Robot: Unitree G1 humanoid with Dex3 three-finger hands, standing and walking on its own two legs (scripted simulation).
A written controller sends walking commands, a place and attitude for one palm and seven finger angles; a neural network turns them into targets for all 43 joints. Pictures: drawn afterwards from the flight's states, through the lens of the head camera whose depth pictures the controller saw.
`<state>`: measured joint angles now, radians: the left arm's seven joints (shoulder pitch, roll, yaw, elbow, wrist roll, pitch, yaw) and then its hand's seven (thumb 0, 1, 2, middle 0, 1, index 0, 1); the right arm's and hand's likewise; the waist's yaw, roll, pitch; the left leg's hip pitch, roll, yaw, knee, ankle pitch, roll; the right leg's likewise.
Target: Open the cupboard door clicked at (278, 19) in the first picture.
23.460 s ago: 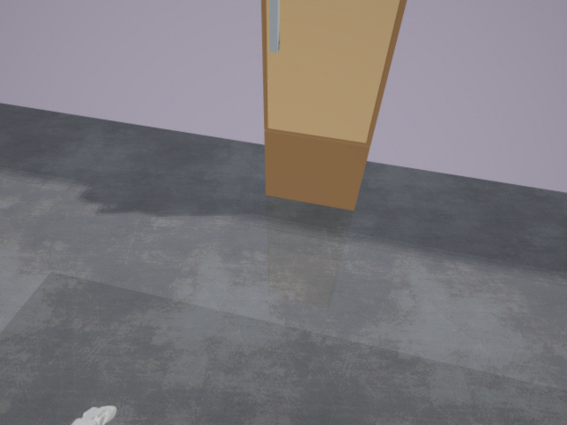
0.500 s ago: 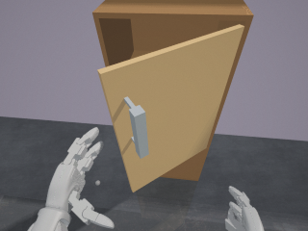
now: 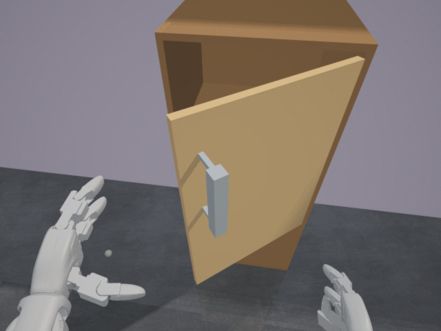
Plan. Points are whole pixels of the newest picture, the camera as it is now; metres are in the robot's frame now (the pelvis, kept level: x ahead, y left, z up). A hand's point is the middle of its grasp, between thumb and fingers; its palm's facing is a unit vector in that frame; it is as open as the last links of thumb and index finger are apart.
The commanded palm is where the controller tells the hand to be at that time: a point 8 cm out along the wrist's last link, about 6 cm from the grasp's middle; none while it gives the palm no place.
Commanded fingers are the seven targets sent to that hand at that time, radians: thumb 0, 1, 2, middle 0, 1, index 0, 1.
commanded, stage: draw the hand back to the body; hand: left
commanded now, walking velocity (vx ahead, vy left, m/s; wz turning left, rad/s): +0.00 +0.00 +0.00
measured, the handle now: (211, 195) +0.33 +0.06 +0.10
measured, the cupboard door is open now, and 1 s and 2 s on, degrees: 39 39 39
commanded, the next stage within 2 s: step back with the hand held close in 0.94 s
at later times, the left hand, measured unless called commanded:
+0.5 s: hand (68, 224) +0.21 +0.25 +0.16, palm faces +0.40 -0.83 -0.39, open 9.8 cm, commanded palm +0.16 +0.29 +0.18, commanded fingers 0.00 0.83 0.87 -0.20 -0.30 -0.20 -0.30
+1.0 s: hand (69, 226) +0.20 +0.24 +0.17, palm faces +0.43 -0.81 -0.39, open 7.4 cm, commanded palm +0.15 +0.28 +0.18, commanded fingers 0.00 0.90 0.90 -0.20 -0.30 -0.20 -0.30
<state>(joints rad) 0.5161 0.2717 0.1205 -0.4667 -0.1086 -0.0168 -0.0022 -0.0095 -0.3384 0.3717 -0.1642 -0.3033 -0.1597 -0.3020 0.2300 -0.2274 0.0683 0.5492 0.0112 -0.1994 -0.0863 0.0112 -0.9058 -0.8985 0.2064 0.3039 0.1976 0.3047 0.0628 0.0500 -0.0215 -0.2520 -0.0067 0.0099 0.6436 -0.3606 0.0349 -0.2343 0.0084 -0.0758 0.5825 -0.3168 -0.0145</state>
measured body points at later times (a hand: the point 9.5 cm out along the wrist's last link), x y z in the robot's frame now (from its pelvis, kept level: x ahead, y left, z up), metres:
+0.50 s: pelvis +0.02 +0.00 +0.02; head +0.00 -0.02 +0.46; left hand +0.18 +0.29 +0.18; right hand +0.20 -0.22 -0.07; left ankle -0.01 +0.09 -0.73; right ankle +0.00 -0.11 -0.73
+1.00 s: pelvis +0.01 -0.02 +0.02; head -0.01 -0.04 +0.47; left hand +0.17 +0.28 +0.19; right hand +0.19 -0.24 -0.07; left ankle -0.01 +0.09 -0.73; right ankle +0.00 -0.11 -0.73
